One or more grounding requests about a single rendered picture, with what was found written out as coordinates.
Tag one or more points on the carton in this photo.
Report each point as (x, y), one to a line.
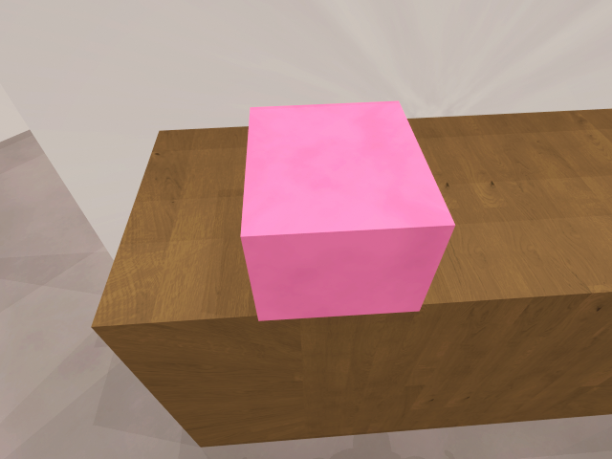
(341, 213)

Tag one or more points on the pedestal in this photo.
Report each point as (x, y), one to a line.
(516, 324)

